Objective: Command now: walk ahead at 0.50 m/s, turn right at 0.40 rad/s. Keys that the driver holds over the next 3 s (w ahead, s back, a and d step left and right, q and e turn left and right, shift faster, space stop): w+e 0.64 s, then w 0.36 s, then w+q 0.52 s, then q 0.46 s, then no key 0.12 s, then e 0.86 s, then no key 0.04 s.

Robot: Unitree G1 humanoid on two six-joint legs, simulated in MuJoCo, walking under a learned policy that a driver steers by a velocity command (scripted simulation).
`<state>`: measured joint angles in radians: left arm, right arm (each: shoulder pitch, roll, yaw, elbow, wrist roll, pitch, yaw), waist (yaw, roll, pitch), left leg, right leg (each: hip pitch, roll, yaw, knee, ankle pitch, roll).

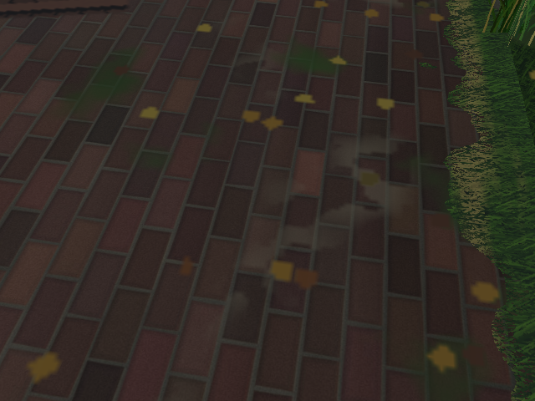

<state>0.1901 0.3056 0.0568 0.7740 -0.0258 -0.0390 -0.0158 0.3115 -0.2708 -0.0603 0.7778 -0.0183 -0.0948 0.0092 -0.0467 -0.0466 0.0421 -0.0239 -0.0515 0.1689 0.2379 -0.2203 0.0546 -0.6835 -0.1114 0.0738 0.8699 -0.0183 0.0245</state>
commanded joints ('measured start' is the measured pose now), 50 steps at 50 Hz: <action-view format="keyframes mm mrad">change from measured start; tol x32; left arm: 1 -78 18 -6 -81 5 -13 -18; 36 316 24 3 -125 -11 -13 31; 50 -117 12 -14 -189 16 -35 -3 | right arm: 1 -46 -156 -39 -54 8 -13 -13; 29 -353 -113 -1 -192 26 -23 11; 36 91 -272 -71 -78 5 -32 16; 50 4 -184 -30 -9 37 -4 2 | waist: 1 -10 76 44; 13 168 -101 -422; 33 28 -83 -81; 36 1 388 -372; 50 -23 121 -14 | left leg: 1 -51 280 -45 -130 310 119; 10 88 293 58 430 976 30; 11 -135 249 57 716 705 -14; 12 -608 32 -24 1080 -301 -86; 13 -726 7 -262 1189 -379 -70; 33 -272 54 -228 209 182 -45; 36 363 460 -986 75 -231 228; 50 -109 243 -290 -89 227 148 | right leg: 1 36 -2 -39 -139 116 -13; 10 402 179 -193 -290 -134 -175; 13 1117 -218 766 -545 -363 -459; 21 483 -37 232 -647 175 -333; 32 544 -26 339 -466 -58 -199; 37 -76 148 136 426 -511 -41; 50 109 37 -48 -208 -10 -14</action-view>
